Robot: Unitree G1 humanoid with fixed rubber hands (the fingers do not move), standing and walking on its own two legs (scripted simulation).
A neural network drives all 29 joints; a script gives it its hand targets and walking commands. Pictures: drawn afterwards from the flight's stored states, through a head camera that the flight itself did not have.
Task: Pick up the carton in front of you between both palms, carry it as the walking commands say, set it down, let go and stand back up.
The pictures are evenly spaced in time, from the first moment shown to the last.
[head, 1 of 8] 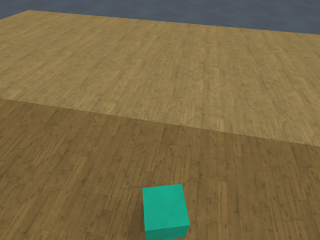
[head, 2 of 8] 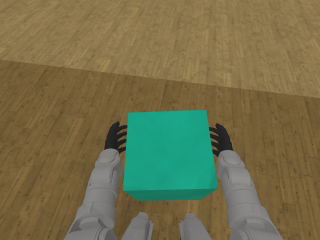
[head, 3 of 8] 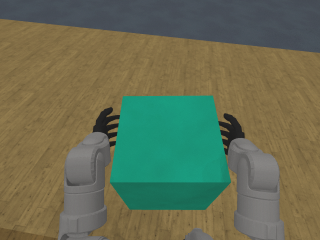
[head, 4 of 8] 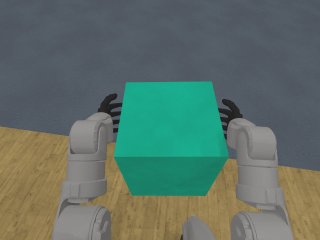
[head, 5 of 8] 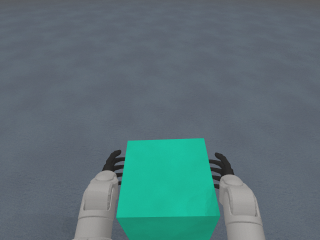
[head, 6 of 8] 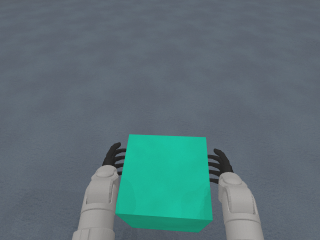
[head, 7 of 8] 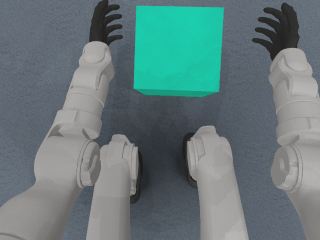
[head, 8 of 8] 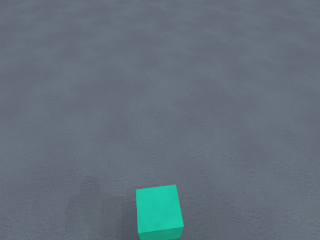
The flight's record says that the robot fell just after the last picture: no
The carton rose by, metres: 0.68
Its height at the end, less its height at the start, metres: -0.31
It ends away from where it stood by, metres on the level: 5.20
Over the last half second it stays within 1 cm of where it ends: yes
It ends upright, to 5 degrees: yes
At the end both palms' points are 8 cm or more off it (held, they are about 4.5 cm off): yes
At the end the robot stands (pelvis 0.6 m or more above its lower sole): yes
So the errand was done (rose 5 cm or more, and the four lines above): yes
